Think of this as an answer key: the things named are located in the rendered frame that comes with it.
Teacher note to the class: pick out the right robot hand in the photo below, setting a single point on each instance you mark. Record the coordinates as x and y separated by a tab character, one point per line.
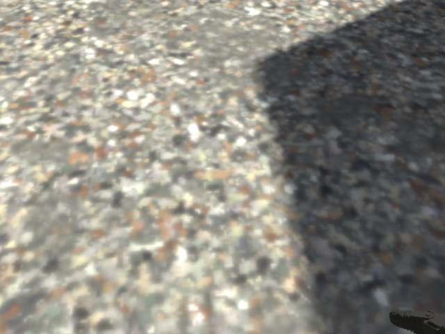
420	322

